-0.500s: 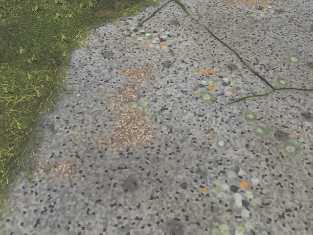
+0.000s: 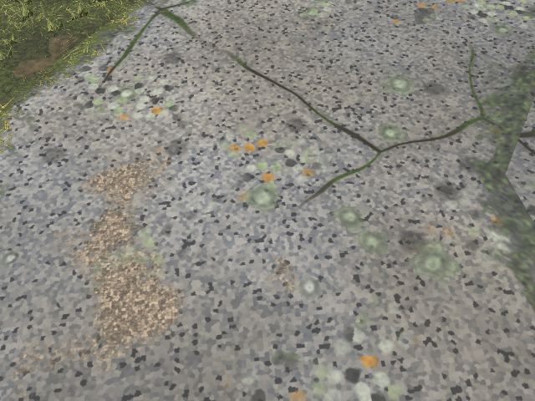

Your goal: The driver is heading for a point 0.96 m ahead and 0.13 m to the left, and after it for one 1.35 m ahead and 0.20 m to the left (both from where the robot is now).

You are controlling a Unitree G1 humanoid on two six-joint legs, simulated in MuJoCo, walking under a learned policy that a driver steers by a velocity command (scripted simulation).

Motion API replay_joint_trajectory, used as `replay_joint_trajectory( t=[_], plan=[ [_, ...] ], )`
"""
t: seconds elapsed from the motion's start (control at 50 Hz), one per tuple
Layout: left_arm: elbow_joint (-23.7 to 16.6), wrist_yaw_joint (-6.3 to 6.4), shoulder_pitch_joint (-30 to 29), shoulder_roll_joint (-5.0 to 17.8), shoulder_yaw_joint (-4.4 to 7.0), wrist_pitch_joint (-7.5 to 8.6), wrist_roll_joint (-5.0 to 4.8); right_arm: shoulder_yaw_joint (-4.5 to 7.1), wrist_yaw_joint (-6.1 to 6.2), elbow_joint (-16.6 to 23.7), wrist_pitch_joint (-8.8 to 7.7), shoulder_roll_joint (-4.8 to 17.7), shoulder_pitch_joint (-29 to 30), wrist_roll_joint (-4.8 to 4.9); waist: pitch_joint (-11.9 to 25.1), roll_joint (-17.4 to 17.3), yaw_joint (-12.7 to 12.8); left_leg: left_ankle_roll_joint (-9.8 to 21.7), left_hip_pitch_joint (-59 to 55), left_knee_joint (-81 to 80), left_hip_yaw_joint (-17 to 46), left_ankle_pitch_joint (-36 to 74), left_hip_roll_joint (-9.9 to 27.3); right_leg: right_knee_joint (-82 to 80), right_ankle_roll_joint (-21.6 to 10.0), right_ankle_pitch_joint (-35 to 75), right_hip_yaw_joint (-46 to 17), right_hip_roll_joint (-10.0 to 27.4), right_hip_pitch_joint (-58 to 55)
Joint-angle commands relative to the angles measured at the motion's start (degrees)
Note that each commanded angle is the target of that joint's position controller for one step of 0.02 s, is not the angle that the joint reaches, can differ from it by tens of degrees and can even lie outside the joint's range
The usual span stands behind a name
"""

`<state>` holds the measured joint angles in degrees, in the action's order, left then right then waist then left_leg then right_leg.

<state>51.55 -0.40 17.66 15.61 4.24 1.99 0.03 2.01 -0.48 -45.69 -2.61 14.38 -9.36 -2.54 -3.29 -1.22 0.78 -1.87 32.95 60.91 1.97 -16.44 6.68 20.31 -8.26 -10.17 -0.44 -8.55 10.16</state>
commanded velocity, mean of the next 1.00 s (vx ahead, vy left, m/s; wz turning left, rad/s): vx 0.50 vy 0.00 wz -0.02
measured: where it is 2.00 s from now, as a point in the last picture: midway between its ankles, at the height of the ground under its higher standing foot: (243, 220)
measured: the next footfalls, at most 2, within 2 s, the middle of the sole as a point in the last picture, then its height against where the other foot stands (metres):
left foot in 0.30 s outside the picture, level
right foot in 0.84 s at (323, 344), level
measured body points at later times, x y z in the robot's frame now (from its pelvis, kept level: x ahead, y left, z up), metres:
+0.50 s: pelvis +0.28 +0.06 +0.00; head +0.30 +0.07 +0.45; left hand +0.37 +0.32 -0.14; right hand +0.32 -0.21 -0.12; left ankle +0.31 +0.13 -0.74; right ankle +0.23 -0.07 -0.66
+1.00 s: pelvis +0.54 -0.01 +0.00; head +0.56 -0.02 +0.45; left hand +0.64 +0.26 -0.11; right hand +0.57 -0.27 -0.15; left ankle +0.47 +0.12 -0.66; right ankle +0.57 -0.09 -0.74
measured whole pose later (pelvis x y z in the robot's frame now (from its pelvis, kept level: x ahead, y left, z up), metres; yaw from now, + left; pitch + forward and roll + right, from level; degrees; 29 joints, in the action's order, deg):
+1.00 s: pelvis +0.54 -0.01 +0.00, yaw +3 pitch +0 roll +0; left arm 49.5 0.4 11.4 13.1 2.1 4.7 1.6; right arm 3.8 -1.0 -53.6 -1.6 15.1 -18.6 -1.1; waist -2.2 -2.2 -1.3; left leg 4.2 24.4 63.1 0.2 -18.3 1.6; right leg 22.9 -3.5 -10.1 7.9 -0.3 13.3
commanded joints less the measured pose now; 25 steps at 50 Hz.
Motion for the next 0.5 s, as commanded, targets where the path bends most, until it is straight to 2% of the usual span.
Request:
replay_joint_trajectory(
  t=[0.02, 0.1, 0.18, 0.22, 0.24, 0.26, 0.28, 0.3, 0.32, 0.34, 0.36, 0.38, 0.4, 0.44, 0.5],
  plan=[
    [-3.0, 0.08, 1.6, 7.8, 1.6, 1.47, -0.03, 0.84, -0.32, 2.9, 0.85, 3.9, -0.7, -0.11, 1.1, 2.7, -0.8, -1.5, 2.4, -7.0, -2.4, 6.7, 0.0, -9.8, -7.5, 17.2, -13.4, 14.7, -0.2],
    [-1.4, 0.12, 6.5, 6.9, 1.12, 1.76, 0.02, 0.35, -0.82, 4.9, 0.53, 3.4, 6.6, 0.37, 0.9, 4.2, 2.7, -0.4, 3.5, -17.9, -3.0, 15.8, -1.0, -9.3, -4.3, 20.6, -12.2, 14.3, -5.7],
    [-0.2, 0.74, 9.6, 7.2, 0.74, 1.84, 0.74, 0.08, -1.18, 6.9, -0.11, 3.9, 12.5, 0.82, 0.0, 4.4, 4.9, 1.5, 4.1, -24.4, -3.8, 16.4, -2.8, -7.4, -3.9, 24.3, -12.9, 16.4, -12.3],
    [0.1, 1.17, 9.4, 8.0, 0.72, 1.9, 1.09, 0.26, -1.23, 7.5, -0.48, 4.7, 12.6, 0.89, -0.6, 5.0, 4.1, 3.1, 2.0, -27.3, -3.6, 13.4, -3.8, -6.0, -3.4, 27.5, -13.6, 18.1, -14.4],
    [0.0, 1.38, 8.2, 8.4, 0.74, 1.98, 1.17, 0.46, -1.14, 7.1, -0.67, 5.2, 10.5, 0.92, -0.5, 5.4, 2.6, 4.2, -1.5, -29.0, -3.7, 11.4, -4.6, -4.6, -2.5, 30.9, -13.2, 18.5, -14.3],
    [-0.1, 1.48, 6.9, 8.9, 0.78, 2.13, 1.22, 0.88, -0.83, 5.9, -0.88, 6.0, 6.6, 0.97, 0.8, 5.7, 0.6, 5.2, -7.3, -30.4, -4.2, 8.8, -6.2, -1.3, -1.6, 38.0, -12.4, 18.3, -13.7],
    [0.1, 1.37, 6.2, 9.4, 0.82, 2.22, 1.33, 1.49, -0.3, 3.8, -1.19, 7.0, 0.2, 1.03, 3.9, 5.1, -2.3, 6.3, -15.2, -32.4, -5.0, 7.4, -8.2, 5.8, -0.8, 44.1, -11.1, 16.9, -13.1],
    [0.0, 1.11, 5.7, 8.9, 0.56, 2.4, 1.17, 2.2, 0.43, 1.2, -1.76, 8.5, -8.6, 0.59, 8.9, 2.8, -6.4, 8.1, -27.4, -35.0, -3.4, 9.0, -6.5, 16.8, 0.3, 41.0, -8.6, 14.2, -8.7],
    [-1.9, 0.79, 7.2, 5.1, -0.52, 2.75, 0.07, 3.29, 1.29, 0.5, -2.14, 13.2, -17.2, -0.83, 16.8, -4.1, -8.4, 12.0, -42.6, -36.3, 13.3, 1.2, 7.2, 34.2, 2.0, 22.7, -5.8, 9.7, 3.7],
    [-1.5, 0.67, 13.6, 2.8, -0.71, 2.63, -0.84, 4.42, 0.72, -0.8, -1.51, 17.0, -18.0, -0.71, 19.8, -15.2, -5.2, 18.9, -49.5, -43.3, 37.8, 1.5, 18.2, 49.4, 3.5, -19.6, -2.8, 0.1, 19.0],
    [-0.8, 0.98, 10.1, 6.7, -0.08, 2.2, 1.12, 3.42, 0.17, -0.4, -0.96, 11.8, -13.4, 1.12, 12.6, -5.7, -3.8, 17.9, -43.1, -45.2, 37.1, -4.3, 15.6, 53.2, 2.5, -17.1, -7.0, 4.1, 23.5],
    [-1.6, 0.53, 5.7, 6.3, -0.12, 2.27, 1.25, 2.53, -0.08, 0.4, -1.01, 8.1, -8.3, 1.63, 5.7, -1.5, -2.7, 16.7, -35.2, -46.2, 27.6, -3.4, 13.3, 51.6, 2.6, -11.9, -6.6, 6.6, 23.9],
    [-2.2, 0.15, 3.3, 5.1, -0.47, 2.25, 1.24, 1.94, -0.2, 0.4, -1.27, 6.0, -5.8, 1.28, 3.2, -0.2, -1.8, 15.0, -30.6, -47.9, 21.4, 1.2, 10.3, 48.6, 2.8, -8.9, -5.8, 8.6, 22.8],
    [-2.0, -0.58, 3.5, 4.1, -0.75, 1.16, 2.17, 1.25, 0.07, -1.3, -1.93, 4.4, -6.0, 1.47, 2.1, -3.2, 0.1, 13.0, -26.1, -49.9, 13.5, 10.2, 6.3, 44.7, 4.0, -7.1, -4.2, 10.6, 19.5],
    [-2.3, -1.27, 1.9, 2.7, -1.18, 0.19, 2.37, 1.52, -0.14, -3.7, -3.08, 5.5, -9.6, 2.12, 2.2, -3.3, 0.6, 13.9, -25.8, -51.8, 9.1, 17.7, 5.3, 41.8, 5.7, -4.9, -1.9, 11.7, 20.9]
  ],
)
